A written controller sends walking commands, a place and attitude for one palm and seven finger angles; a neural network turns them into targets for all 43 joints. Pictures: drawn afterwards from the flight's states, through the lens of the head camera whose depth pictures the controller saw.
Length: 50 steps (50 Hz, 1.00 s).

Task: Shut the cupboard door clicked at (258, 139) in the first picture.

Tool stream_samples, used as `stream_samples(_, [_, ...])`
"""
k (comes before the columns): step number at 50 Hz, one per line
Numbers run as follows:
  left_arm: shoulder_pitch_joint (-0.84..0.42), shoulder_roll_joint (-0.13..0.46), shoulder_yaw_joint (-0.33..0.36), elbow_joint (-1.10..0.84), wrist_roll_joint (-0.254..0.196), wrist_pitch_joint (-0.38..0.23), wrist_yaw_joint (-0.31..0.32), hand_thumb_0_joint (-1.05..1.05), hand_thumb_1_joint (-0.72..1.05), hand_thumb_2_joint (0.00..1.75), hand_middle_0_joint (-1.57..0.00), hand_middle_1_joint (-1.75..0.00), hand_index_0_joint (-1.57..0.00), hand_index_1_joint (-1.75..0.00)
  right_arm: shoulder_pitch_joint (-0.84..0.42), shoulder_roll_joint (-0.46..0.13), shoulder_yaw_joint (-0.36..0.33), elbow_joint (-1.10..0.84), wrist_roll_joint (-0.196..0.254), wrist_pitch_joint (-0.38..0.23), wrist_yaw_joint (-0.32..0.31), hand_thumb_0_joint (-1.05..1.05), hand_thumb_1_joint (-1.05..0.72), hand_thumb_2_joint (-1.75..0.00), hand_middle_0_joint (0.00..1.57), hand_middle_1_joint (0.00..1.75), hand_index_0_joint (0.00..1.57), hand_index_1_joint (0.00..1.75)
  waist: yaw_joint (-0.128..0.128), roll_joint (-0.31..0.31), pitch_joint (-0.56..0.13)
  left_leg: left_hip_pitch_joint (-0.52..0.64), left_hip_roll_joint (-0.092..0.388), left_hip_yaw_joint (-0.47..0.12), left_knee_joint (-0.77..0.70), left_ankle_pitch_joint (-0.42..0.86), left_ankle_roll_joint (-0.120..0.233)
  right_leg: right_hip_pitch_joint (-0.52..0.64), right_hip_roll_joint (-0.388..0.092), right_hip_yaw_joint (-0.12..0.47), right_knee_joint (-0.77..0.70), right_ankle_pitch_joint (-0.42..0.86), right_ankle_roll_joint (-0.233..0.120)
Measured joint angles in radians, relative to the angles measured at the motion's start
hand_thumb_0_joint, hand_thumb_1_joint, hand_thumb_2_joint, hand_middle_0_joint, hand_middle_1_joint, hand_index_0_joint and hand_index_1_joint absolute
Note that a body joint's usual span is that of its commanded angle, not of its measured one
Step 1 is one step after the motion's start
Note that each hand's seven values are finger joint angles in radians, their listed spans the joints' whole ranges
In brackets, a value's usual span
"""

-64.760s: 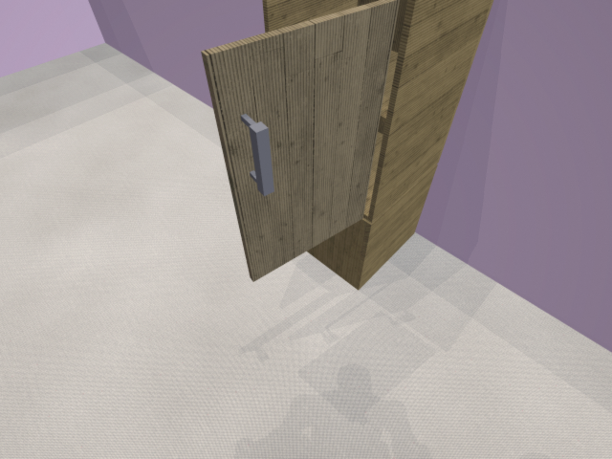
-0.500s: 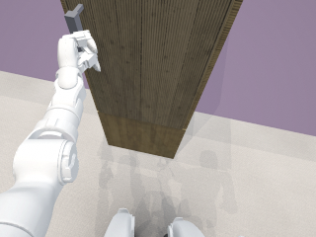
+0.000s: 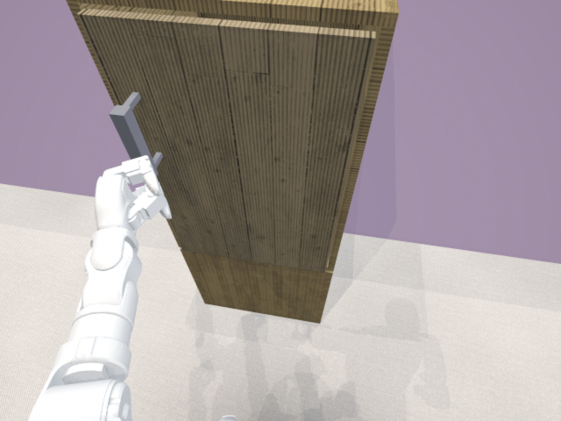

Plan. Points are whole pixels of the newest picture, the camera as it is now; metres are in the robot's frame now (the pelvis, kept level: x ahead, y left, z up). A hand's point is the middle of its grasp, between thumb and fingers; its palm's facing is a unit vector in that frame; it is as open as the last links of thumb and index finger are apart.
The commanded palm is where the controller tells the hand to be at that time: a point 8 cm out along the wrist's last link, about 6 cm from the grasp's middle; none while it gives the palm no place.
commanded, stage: pull the fist back off the door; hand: left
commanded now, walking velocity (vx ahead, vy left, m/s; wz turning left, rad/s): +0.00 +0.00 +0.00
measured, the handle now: (141, 138) +0.54 +0.23 +0.10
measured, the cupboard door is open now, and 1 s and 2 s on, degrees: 0 0 0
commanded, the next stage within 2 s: draw the hand back to the body in 0.16 s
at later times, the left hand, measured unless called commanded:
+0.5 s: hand (149, 215) +0.36 +0.17 +0.12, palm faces +0.12 -0.99 -0.02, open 3.1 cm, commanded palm +0.32 +0.22 +0.13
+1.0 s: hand (66, 274) +0.26 +0.23 +0.15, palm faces +0.28 -0.92 -0.27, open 3.2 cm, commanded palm +0.22 +0.27 +0.17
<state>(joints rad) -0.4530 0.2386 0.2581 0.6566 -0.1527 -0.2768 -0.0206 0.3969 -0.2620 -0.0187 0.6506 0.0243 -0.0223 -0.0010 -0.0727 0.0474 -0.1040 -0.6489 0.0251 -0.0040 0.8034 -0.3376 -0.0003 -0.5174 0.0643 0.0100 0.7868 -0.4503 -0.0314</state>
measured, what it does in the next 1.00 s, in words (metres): stands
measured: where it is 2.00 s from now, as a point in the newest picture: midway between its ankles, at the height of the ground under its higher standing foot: outside the picture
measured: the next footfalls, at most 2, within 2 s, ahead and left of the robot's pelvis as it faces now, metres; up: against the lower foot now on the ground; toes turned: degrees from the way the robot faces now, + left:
none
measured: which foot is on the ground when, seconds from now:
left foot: down 0.00-1.00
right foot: down 0.00-1.00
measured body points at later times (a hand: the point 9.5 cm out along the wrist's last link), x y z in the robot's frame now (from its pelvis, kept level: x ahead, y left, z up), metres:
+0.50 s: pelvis +0.01 +0.00 +0.01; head +0.01 -0.02 +0.46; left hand +0.35 +0.22 +0.12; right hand +0.16 -0.23 -0.09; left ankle +0.03 +0.12 -0.70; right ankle -0.04 -0.10 -0.70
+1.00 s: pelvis +0.00 +0.01 +0.03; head -0.02 -0.02 +0.48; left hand +0.24 +0.27 +0.17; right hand +0.19 -0.22 -0.05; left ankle +0.03 +0.12 -0.70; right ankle -0.04 -0.10 -0.70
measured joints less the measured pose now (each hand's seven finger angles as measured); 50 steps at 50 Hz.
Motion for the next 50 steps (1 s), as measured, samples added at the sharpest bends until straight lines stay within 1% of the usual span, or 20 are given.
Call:
stream_samples(4, [0.079,-0.034,-0.064,-0.105,-0.016,0.025,-0.007,0.01,0.90,0.90,-1.30,-1.50,-1.30,-1.50,-0.068,-0.008,-0.007,-0.015,0.008,-0.014,-0.007,0.01,-0.91,-0.90,0.20,0.30,0.19,0.30,0.028,0.001,-0.002,0.037,-0.010,-0.009,-0.012,-0.003,0.001,0.043,-0.009,-0.010,-0.017,-0.005,0.001])
stream_samples(7, [0.115,-0.061,-0.105,-0.150,-0.015,0.049,-0.005,0.01,0.90,0.90,-1.30,-1.50,-1.30,-1.50,-0.122,-0.009,-0.002,-0.031,0.011,-0.021,-0.012,0.01,-0.91,-0.90,0.20,0.30,0.19,0.30,0.045,0.000,-0.004,0.059,-0.019,-0.013,-0.020,-0.002,0.002,0.067,-0.017,-0.014,-0.021,-0.010,0.002])
stream_samples(11, [0.108,-0.081,-0.136,-0.153,0.000,0.071,0.016,0.01,0.90,0.90,-1.30,-1.50,-1.30,-1.50,-0.188,-0.001,0.013,-0.051,0.009,-0.026,-0.019,0.01,-0.91,-0.90,0.20,0.30,0.19,0.30,0.059,-0.004,0.002,0.073,-0.028,-0.020,-0.020,0.000,0.002,0.081,-0.025,-0.022,-0.015,-0.015,0.002])
stream_samples(14, [0.079,-0.085,-0.145,-0.134,0.007,0.074,0.024,0.01,0.90,0.90,-1.30,-1.50,-1.30,-1.50,-0.218,0.012,0.027,-0.059,0.005,-0.028,-0.021,0.01,-0.91,-0.90,0.20,0.30,0.19,0.30,0.064,-0.008,0.005,0.073,-0.031,-0.024,-0.018,0.002,0.000,0.082,-0.027,-0.027,-0.008,-0.018,0.000])
stream_samples(17, [0.056,-0.081,-0.140,-0.119,0.009,0.079,0.021,0.01,0.90,0.90,-1.30,-1.50,-1.30,-1.50,-0.226,0.027,0.041,-0.063,0.003,-0.024,-0.019,0.01,-0.91,-0.90,0.20,0.30,0.20,0.30,0.064,-0.010,0.005,0.073,-0.030,-0.024,-0.019,0.005,-0.003,0.080,-0.026,-0.028,-0.006,-0.017,-0.002])
stream_samples(19, [0.070,-0.074,-0.127,-0.137,0.007,0.086,0.012,0.01,0.90,0.90,-1.30,-1.50,-1.30,-1.50,-0.217,0.035,0.049,-0.067,0.004,-0.014,-0.017,0.01,-0.91,-0.90,0.20,0.30,0.20,0.30,0.063,-0.009,0.002,0.082,-0.027,-0.019,-0.027,0.006,-0.003,0.085,-0.024,-0.022,-0.011,-0.013,-0.003])
stream_samples(23, [0.147,-0.055,-0.098,-0.214,-0.017,0.112,-0.016,0.01,0.90,0.90,-1.30,-1.50,-1.30,-1.50,-0.175,0.040,0.058,-0.071,0.011,0.005,-0.017,0.01,-0.91,-0.90,0.20,0.30,0.20,0.30,0.062,0.001,0.000,0.120,-0.023,-0.006,-0.057,0.012,-0.003,0.117,-0.022,-0.008,-0.038,-0.003,-0.002])
stream_samples(28, [0.251,-0.025,-0.064,-0.315,-0.051,0.159,-0.050,0.01,0.90,0.90,-1.30,-1.50,-1.30,-1.50,-0.127,0.027,0.058,-0.056,0.025,0.018,-0.030,0.01,-0.90,-0.90,0.20,0.30,0.20,0.30,0.064,0.007,0.012,0.167,-0.021,-0.003,-0.093,0.026,-0.002,0.162,-0.021,-0.004,-0.075,0.013,-0.001])
stream_samples(33, [0.335,-0.009,-0.053,-0.424,-0.078,0.186,-0.076,0.01,0.90,0.90,-1.30,-1.50,-1.30,-1.50,-0.113,0.006,0.045,-0.032,0.033,-0.002,-0.051,0.01,-0.90,-0.90,0.20,0.30,0.20,0.30,0.069,0.012,0.025,0.197,-0.023,-0.008,-0.115,0.039,-0.001,0.196,-0.022,-0.008,-0.103,0.027,0.000])
stream_samples(36, [0.375,-0.006,-0.054,-0.481,-0.090,0.202,-0.090,0.01,0.90,0.90,-1.30,-1.50,-1.30,-1.49,-0.123,-0.003,0.040,-0.025,0.036,-0.020,-0.061,0.01,-0.90,-0.90,0.20,0.30,0.20,0.30,0.072,0.014,0.029,0.212,-0.025,-0.009,-0.126,0.046,0.001,0.212,-0.025,-0.010,-0.114,0.034,0.001])
stream_samples(40, [0.414,-0.001,-0.051,-0.533,-0.101,0.238,-0.104,0.01,0.90,0.90,-1.27,-1.47,-1.28,-1.47,-0.149,-0.007,0.042,-0.029,0.039,-0.042,-0.072,0.01,-0.91,-0.90,0.20,0.30,0.20,0.30,0.076,0.014,0.028,0.233,-0.028,-0.008,-0.143,0.057,0.003,0.232,-0.027,-0.009,-0.129,0.043,0.004])
stream_samples(42, [0.439,0.017,-0.065,-0.562,-0.043,0.238,-0.058,0.01,0.90,0.90,-1.25,-1.44,-1.25,-1.44,-0.171,-0.002,0.045,-0.035,0.032,-0.042,-0.079,0.01,-0.91,-0.90,0.20,0.30,0.19,0.30,0.072,0.013,0.040,0.255,-0.030,-0.009,-0.161,0.066,0.004,0.253,-0.030,-0.009,-0.146,0.051,0.006])
stream_samples(44, [0.476,0.036,-0.078,-0.599,0.005,0.233,-0.003,0.01,0.90,0.90,-1.21,-1.41,-1.22,-1.40,-0.192,0.006,0.049,-0.043,0.025,-0.034,-0.083,0.01,-0.91,-0.90,0.20,0.30,0.19,0.30,0.070,0.012,0.050,0.282,-0.031,-0.007,-0.189,0.080,0.004,0.279,-0.031,-0.007,-0.173,0.065,0.007])
stream_samples(47, [0.541,0.049,-0.087,-0.662,0.045,0.226,0.053,0.01,0.90,0.90,-1.15,-1.34,-1.16,-1.34,-0.210,0.015,0.055,-0.055,0.017,-0.022,-0.086,0.01,-0.91,-0.90,0.20,0.30,0.19,0.30,0.075,0.012,0.065,0.323,-0.033,-0.005,-0.232,0.098,0.008,0.320,-0.034,-0.004,-0.219,0.087,0.009])
stream_samples(50, [0.591,0.055,-0.089,-0.711,0.066,0.220,0.084,0.01,0.90,0.90,-1.08,-1.26,-1.09,-1.26,-0.220,0.021,0.062,-0.057,0.011,-0.016,-0.085,0.01,-0.91,-0.90,0.20,0.30,0.19,0.30,0.088,0.014,0.078,0.362,-0.035,-0.004,-0.270,0.113,0.010,0.361,-0.037,-0.003,-0.262,0.105,0.011])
